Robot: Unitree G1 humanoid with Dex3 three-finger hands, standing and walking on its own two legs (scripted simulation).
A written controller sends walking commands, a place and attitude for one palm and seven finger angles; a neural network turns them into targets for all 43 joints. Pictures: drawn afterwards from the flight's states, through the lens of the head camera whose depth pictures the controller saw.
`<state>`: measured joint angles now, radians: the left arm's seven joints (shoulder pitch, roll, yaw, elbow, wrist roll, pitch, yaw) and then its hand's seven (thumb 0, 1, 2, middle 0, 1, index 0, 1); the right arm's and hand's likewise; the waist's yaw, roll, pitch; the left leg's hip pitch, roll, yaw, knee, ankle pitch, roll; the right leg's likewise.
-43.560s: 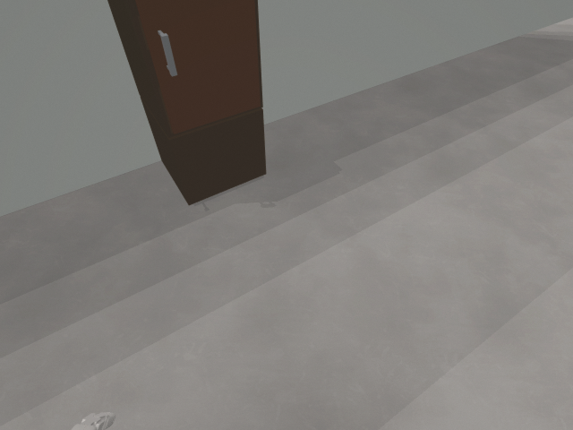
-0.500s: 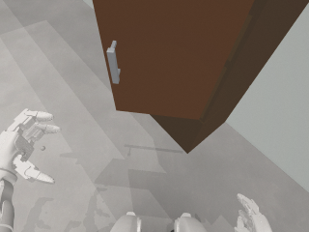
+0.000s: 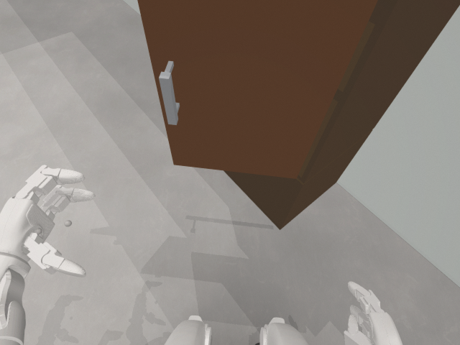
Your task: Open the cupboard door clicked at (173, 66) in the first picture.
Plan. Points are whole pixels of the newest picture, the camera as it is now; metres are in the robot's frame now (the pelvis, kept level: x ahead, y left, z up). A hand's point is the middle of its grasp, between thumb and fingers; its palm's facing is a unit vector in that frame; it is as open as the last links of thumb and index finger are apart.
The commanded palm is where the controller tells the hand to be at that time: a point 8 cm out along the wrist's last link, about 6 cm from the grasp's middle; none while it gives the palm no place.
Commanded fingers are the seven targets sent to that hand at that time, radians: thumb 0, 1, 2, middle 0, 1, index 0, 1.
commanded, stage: move the hooked fingers beside the handle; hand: left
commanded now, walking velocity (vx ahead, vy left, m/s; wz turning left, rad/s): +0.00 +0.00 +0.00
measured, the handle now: (171, 94) +0.60 +0.17 +0.05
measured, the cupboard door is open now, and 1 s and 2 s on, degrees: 44 44 44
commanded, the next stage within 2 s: none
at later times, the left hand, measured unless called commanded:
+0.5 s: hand (95, 176) +0.37 +0.26 +0.05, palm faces -0.05 -1.00 -0.02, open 13.9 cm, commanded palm +0.35 +0.31 +0.05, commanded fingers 0.00 -0.50 0.30 -0.30 -1.20 -0.30 -1.20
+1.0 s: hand (117, 141) +0.46 +0.25 +0.04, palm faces -0.06 -1.00 +0.00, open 14.0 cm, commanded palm +0.45 +0.30 +0.04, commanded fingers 0.00 -0.50 0.30 -0.30 -1.20 -0.30 -1.20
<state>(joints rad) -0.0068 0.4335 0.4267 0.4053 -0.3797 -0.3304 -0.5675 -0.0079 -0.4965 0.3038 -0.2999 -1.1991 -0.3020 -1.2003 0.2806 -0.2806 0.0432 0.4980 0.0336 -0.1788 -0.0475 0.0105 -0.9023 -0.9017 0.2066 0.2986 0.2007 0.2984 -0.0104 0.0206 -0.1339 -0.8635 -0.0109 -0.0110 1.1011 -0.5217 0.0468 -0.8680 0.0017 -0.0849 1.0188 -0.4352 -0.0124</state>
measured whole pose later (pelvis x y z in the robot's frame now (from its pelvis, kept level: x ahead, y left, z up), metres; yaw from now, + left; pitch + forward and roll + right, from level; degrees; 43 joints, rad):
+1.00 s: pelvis +0.00 +0.00 -0.01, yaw -2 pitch +23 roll -4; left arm -0.70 0.57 0.45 1.05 -0.20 -0.39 -0.49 -0.01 -0.50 0.30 -0.30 -1.20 -0.30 -1.20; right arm 0.34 -0.29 0.05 0.59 0.02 -0.01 -0.04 0.01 -0.90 -0.90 0.21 0.30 0.20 0.30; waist -0.11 0.01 -0.13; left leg -1.02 0.01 0.00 1.16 -0.54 0.05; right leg -1.03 0.02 -0.07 1.06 -0.43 -0.01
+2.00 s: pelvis +0.01 +0.01 -0.02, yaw -4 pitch +29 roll -7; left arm -1.01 0.76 0.50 1.21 -0.08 -0.35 -0.42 -0.01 -0.50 0.30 -0.30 -1.20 -0.30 -1.20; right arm 0.41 -0.28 0.09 0.59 -0.02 0.10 0.00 0.00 -0.90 -0.90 0.21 0.30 0.20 0.30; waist -0.23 0.03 -0.10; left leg -1.17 0.03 -0.02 1.22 -0.56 0.06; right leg -1.15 0.04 -0.09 1.07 -0.43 0.00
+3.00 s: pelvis +0.00 +0.01 -0.02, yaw -3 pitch +28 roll -6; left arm -1.01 0.63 0.42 1.21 -0.07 -0.38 -0.31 -0.01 -0.50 0.30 -0.30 -1.20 -0.30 -1.21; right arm 0.40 -0.28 0.08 0.60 -0.03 0.09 0.01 0.00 -0.91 -0.90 0.21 0.30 0.20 0.30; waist -0.22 0.04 -0.11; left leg -1.15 0.02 -0.03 1.21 -0.55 0.05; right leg -1.14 0.03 -0.10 1.08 -0.43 -0.01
